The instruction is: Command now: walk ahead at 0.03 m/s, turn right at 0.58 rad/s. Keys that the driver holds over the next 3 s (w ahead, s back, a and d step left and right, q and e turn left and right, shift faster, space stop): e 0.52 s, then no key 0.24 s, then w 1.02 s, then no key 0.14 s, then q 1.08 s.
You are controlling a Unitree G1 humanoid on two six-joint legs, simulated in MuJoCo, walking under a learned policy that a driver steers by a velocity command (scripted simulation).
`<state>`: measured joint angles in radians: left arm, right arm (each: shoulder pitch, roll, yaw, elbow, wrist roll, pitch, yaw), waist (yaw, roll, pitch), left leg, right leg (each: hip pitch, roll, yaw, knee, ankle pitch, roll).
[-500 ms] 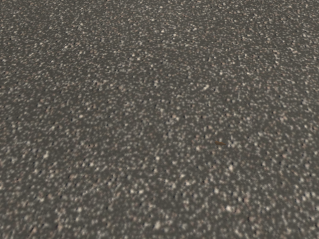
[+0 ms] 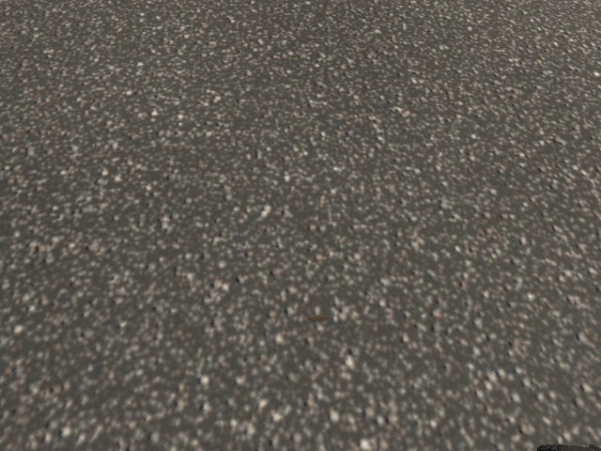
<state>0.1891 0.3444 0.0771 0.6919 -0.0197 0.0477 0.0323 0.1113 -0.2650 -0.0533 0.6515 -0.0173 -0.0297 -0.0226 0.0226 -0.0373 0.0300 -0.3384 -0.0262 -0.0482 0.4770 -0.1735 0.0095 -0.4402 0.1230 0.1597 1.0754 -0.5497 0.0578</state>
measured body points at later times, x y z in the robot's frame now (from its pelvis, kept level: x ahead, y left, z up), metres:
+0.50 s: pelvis -0.01 -0.05 +0.01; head +0.02 -0.10 +0.45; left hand +0.21 +0.19 -0.07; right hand +0.07 -0.38 -0.11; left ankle +0.04 +0.10 -0.65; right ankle -0.02 -0.14 -0.74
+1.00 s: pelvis +0.03 -0.05 +0.01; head +0.05 -0.04 +0.46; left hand +0.28 +0.14 -0.09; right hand -0.01 -0.33 -0.10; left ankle +0.06 +0.09 -0.74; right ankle -0.02 -0.16 -0.69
